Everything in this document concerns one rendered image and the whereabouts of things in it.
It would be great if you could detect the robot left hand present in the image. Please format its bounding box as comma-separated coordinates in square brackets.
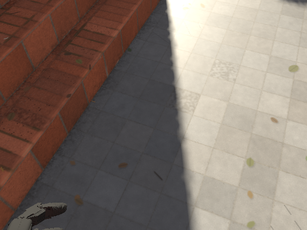
[7, 202, 67, 230]

